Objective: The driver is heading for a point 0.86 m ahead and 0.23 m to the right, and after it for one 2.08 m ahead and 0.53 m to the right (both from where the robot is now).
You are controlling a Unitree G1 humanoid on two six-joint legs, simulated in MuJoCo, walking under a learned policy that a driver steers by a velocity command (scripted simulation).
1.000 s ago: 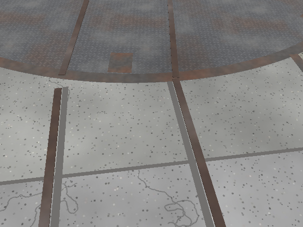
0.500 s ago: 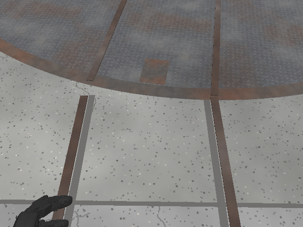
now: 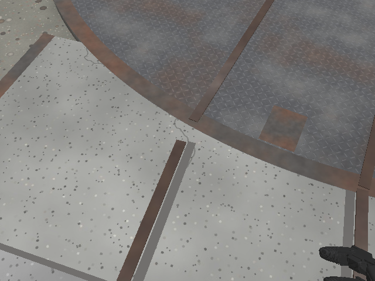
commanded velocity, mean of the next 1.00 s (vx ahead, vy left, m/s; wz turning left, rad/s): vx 0.50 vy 0.00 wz -0.41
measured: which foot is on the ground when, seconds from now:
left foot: down 0.00-0.46, up 0.48-0.94, down 0.96-1.00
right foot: up 0.00-0.44, down 0.46-0.98, up 1.00-1.00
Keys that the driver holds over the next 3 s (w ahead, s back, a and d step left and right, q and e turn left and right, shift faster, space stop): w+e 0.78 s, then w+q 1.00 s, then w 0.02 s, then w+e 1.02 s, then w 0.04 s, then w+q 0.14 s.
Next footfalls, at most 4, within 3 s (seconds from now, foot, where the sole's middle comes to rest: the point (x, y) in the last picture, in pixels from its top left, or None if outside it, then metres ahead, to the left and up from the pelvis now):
0.46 right None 0.38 -0.18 -0.76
0.96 left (235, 203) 0.72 -0.11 -0.76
1.44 right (306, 172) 0.89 -0.40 -0.76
1.94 left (242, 111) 1.19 -0.15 -0.76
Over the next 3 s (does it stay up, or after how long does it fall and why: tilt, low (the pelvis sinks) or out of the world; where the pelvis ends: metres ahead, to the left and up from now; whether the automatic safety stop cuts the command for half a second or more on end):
stays up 1.62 -0.37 -0.01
